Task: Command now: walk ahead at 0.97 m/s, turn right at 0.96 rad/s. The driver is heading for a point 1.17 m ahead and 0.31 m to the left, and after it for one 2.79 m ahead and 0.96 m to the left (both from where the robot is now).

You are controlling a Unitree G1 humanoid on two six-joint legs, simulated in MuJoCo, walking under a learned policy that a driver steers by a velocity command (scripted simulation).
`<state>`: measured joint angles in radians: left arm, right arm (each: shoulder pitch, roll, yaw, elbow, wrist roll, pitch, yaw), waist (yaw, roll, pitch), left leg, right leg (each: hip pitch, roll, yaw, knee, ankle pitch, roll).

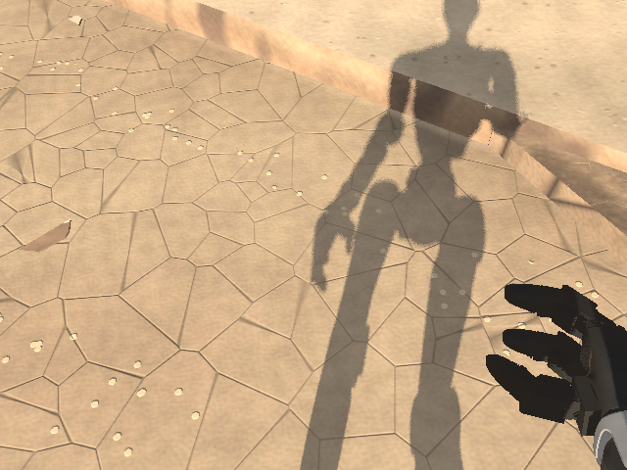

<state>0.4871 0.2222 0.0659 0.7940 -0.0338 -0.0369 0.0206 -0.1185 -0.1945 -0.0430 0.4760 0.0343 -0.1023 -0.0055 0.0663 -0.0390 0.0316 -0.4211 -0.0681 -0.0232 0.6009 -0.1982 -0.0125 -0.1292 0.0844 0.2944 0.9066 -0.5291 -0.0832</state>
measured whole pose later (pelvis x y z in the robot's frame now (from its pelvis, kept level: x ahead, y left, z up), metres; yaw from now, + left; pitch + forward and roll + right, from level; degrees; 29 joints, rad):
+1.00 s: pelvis +0.80 -0.02 +0.00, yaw +26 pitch -2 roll -1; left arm 0.06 0.24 0.00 0.60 -0.01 -0.15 0.00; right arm 0.42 -0.29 -0.06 0.73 0.01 -0.06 0.05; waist -0.06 -0.01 0.09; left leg -0.32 -0.18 0.00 0.62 -0.26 0.19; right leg -0.47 -0.02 0.17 1.34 -0.33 -0.02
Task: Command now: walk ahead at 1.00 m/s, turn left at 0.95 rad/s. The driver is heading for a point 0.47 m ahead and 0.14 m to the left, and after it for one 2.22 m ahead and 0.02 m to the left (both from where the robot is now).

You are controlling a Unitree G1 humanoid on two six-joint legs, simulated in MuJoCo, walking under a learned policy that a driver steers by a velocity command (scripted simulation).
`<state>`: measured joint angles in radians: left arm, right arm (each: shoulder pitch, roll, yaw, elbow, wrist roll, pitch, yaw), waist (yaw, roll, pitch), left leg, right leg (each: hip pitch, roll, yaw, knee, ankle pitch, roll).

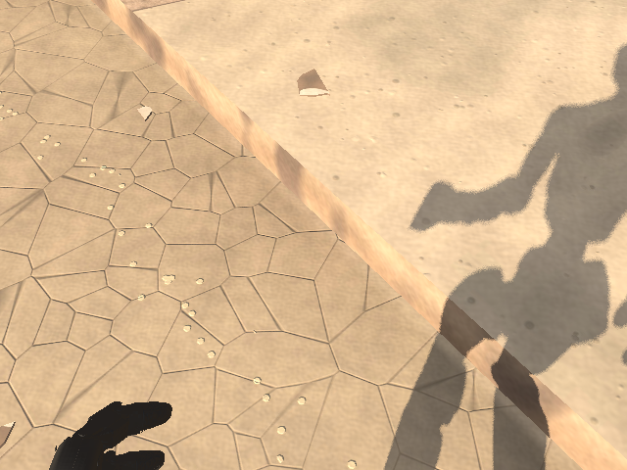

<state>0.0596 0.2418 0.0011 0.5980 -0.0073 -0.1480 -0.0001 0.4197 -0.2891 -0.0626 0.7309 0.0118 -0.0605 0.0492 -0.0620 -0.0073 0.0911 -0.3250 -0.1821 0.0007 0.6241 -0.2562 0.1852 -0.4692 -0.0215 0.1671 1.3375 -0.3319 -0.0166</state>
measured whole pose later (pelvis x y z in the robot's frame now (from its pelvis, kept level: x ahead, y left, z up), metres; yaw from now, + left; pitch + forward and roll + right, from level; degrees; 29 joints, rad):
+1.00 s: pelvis +0.78 +0.15 +0.02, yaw +7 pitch +0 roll +4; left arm 0.17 0.35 0.06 0.65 -0.03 -0.02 -0.01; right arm 0.40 -0.33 -0.09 0.84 -0.01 -0.09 0.00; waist -0.07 -0.05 0.02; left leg 0.00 -0.01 0.19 0.33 -0.32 -0.03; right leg -0.80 -0.14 0.00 1.18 -0.16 -0.02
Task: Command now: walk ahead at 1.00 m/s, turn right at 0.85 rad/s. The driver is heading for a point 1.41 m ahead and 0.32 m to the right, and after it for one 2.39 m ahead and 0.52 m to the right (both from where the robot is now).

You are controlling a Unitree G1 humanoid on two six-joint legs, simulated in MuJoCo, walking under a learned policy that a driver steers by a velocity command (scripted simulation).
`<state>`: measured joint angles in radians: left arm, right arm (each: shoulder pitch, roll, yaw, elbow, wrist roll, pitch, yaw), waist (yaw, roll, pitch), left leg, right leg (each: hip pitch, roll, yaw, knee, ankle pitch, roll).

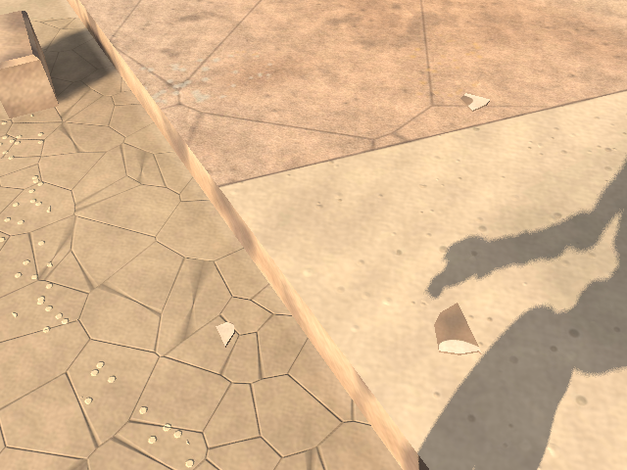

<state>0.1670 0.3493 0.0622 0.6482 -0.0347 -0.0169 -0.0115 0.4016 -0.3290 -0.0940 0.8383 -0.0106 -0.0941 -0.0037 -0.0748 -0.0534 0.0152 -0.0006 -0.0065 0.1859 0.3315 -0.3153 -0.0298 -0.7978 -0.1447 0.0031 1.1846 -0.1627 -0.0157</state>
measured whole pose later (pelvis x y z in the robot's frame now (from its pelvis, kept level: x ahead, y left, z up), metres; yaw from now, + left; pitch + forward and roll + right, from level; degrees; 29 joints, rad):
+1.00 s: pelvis +0.72 -0.25 +0.08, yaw -31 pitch +1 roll +2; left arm 0.23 0.19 -0.02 0.63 -0.01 -0.08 -0.02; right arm 0.42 -0.27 -0.07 0.85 0.05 -0.05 0.01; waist -0.01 0.05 -0.06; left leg -0.47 -0.01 -0.13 1.61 -0.21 0.09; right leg -0.51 -0.08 -0.08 1.08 -0.57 -0.02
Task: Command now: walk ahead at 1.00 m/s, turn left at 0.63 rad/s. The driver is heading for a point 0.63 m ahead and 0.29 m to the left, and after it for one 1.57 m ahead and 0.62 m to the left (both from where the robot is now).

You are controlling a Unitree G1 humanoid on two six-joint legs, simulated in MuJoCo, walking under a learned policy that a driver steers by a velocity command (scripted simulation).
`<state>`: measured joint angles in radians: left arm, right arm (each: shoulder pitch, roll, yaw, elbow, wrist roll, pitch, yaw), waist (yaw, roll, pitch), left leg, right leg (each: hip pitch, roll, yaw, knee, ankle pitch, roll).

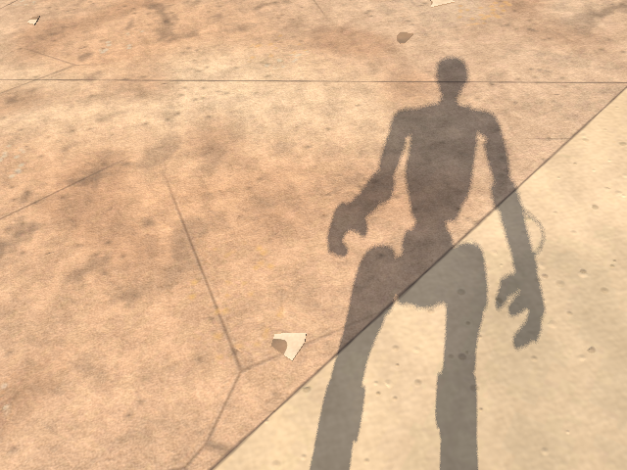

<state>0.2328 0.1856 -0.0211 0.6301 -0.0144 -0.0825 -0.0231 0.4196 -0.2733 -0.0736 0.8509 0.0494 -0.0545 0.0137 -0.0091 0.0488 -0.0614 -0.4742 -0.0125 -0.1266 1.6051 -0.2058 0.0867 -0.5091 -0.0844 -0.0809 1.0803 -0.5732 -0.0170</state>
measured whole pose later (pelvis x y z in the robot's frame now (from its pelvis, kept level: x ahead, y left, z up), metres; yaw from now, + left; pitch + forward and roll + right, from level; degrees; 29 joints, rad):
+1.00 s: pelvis +0.72 +0.14 +0.07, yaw +53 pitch +2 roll -2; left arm 0.23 0.30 0.09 0.77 0.00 -0.07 0.01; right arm 0.08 -0.36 -0.09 0.55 0.01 0.02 -0.01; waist 0.07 0.02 0.11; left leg -0.68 0.05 -0.02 1.00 -0.32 -0.03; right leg -0.22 -0.01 -0.10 0.39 -0.20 0.00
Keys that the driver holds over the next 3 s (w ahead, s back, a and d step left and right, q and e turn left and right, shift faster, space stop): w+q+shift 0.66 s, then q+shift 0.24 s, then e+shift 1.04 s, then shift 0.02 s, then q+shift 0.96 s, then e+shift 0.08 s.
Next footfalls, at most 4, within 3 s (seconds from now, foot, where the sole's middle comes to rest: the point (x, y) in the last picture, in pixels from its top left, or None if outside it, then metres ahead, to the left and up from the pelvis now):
0.32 left None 0.42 0.10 -0.71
0.74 right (309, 346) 0.85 0.09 -0.71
1.12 left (186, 386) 0.76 0.37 -0.71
1.48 right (290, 329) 0.91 0.14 -0.71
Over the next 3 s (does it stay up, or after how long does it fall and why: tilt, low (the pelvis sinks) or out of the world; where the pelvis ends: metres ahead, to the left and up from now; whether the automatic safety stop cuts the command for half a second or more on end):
stays up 0.83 0.27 0.07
